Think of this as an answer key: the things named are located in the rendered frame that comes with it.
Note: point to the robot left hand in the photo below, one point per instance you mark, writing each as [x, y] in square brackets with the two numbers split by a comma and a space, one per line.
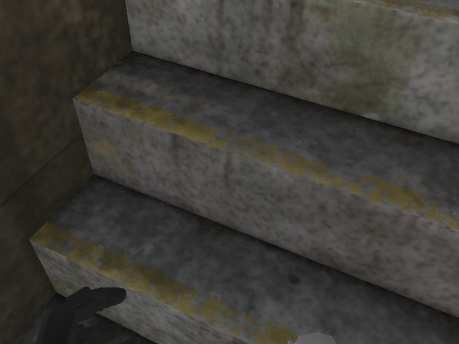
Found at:
[61, 326]

